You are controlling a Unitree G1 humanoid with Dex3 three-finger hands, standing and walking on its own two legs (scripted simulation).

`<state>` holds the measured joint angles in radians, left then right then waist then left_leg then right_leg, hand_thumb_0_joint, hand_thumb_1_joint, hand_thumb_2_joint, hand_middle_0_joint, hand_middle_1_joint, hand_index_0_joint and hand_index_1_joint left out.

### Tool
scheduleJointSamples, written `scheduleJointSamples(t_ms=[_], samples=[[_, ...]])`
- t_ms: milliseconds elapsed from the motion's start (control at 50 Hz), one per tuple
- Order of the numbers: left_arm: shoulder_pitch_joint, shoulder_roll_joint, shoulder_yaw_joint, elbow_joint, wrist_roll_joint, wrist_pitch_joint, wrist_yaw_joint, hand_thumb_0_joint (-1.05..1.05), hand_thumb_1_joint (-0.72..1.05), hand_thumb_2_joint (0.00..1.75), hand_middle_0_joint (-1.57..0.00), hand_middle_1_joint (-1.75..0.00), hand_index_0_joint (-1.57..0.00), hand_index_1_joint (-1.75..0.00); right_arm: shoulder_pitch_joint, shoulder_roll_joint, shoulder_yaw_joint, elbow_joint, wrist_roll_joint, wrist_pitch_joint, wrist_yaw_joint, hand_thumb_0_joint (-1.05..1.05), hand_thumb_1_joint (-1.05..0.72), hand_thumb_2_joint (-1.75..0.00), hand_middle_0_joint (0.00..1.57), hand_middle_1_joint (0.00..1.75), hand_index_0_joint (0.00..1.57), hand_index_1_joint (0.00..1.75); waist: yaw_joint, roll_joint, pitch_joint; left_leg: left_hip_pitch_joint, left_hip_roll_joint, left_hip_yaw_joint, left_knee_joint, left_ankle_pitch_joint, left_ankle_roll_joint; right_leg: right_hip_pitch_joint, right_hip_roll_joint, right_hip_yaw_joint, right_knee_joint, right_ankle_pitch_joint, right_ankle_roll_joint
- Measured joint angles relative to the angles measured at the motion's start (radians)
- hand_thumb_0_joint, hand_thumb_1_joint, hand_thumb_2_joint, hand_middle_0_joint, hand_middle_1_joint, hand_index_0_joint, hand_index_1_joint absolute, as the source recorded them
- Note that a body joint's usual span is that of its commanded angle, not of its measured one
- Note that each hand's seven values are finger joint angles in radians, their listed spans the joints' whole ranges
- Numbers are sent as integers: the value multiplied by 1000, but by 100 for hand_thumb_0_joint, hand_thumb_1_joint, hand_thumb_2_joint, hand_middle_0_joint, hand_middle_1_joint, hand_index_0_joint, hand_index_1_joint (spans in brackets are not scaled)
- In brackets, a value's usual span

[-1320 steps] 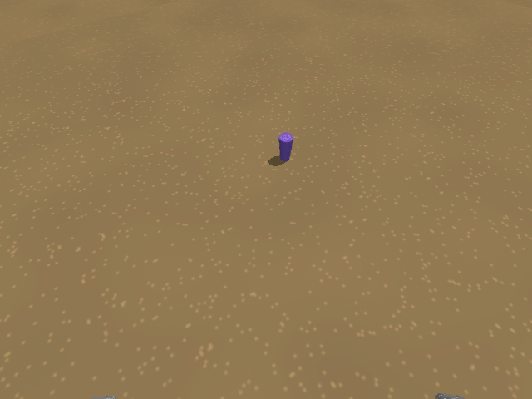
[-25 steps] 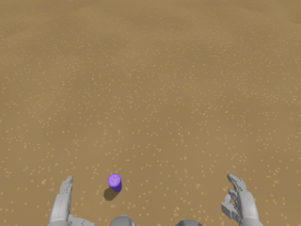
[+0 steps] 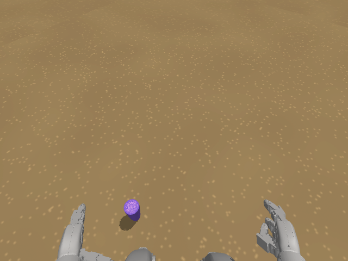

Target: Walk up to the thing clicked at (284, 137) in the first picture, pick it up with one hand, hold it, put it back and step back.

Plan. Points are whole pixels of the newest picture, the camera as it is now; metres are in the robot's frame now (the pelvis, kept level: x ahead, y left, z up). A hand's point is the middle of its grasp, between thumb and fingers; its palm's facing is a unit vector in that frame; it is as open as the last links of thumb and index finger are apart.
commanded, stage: home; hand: left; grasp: from the side
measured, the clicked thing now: (133, 211) +0.42 +0.21 -0.65
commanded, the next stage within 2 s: stand in 0.76 s
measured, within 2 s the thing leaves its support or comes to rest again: neither
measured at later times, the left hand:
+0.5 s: hand (95, 241) +0.17 +0.19 -0.06, palm faces +0.09 -0.96 -0.27, open 17.4 cm
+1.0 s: hand (98, 240) +0.17 +0.18 -0.06, palm faces +0.10 -0.96 -0.27, open 16.6 cm
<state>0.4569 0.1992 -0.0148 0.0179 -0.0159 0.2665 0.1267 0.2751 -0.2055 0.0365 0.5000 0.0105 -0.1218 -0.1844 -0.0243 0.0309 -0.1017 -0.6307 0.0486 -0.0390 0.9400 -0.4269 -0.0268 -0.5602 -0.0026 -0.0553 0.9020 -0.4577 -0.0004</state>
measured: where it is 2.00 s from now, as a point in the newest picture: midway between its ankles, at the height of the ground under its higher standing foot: outside the picture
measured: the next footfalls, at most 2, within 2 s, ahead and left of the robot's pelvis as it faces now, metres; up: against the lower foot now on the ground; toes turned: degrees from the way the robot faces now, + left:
none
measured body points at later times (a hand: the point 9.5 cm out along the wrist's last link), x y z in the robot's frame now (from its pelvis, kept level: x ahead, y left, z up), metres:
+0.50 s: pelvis +0.00 +0.01 +0.00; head +0.02 +0.01 +0.45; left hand +0.16 +0.24 -0.04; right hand +0.16 -0.22 -0.07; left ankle +0.03 +0.13 -0.69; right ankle +0.00 -0.12 -0.69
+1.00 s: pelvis +0.01 +0.00 +0.00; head +0.03 +0.00 +0.45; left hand +0.16 +0.23 -0.04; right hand +0.17 -0.23 -0.07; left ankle +0.03 +0.13 -0.69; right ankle +0.00 -0.12 -0.69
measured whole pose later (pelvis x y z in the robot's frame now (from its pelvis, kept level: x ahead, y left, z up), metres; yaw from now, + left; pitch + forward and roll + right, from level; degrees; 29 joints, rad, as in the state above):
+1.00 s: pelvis +0.01 +0.00 +0.00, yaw +0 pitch +7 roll -2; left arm 0.46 0.20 -0.01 0.02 -0.01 0.25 0.13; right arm 0.28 -0.20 0.04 0.51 0.00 -0.13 -0.18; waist -0.02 0.03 -0.10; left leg -0.63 0.05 -0.03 0.94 -0.43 -0.02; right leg -0.56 0.00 -0.05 0.90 -0.46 0.00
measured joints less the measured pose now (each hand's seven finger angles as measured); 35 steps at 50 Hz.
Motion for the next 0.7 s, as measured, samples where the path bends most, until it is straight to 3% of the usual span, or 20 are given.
scheduleJointSamples(t_ms=[700], samples=[[4,2,0,-6,4,-14,0,-1,-53,6,-5,-6,-6,-6,3,7,2,12,-6,-6,8,1,-90,-90,21,30,20,30,7,-1,7,2,-4,8,4,-10,10,4,-4,8,-6,-2,10]])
